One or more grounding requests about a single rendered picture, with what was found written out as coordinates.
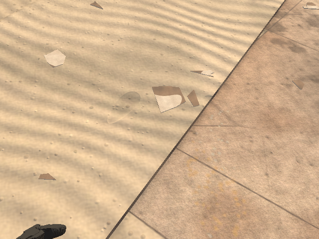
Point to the robot left hand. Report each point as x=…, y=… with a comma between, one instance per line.
x=49, y=231

